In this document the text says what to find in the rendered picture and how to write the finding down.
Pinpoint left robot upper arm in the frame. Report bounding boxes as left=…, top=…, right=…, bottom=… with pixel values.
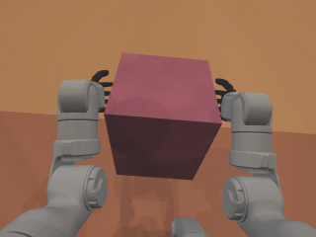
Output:
left=0, top=164, right=108, bottom=237

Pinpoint left robot forearm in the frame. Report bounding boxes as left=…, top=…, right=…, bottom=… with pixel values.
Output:
left=46, top=79, right=106, bottom=199

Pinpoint left robot hand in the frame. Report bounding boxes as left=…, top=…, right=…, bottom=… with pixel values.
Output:
left=91, top=70, right=114, bottom=113

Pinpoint right robot hand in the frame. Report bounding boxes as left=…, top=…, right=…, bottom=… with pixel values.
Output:
left=214, top=78, right=236, bottom=121

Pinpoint right robot forearm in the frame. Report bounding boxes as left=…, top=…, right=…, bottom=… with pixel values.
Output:
left=221, top=92, right=284, bottom=211

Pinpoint right robot upper arm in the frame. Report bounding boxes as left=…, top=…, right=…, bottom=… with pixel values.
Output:
left=221, top=176, right=316, bottom=237

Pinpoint carton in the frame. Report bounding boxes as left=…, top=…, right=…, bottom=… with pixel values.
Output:
left=104, top=52, right=222, bottom=181

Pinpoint robot right thigh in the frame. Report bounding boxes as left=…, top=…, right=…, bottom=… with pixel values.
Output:
left=171, top=216, right=208, bottom=237

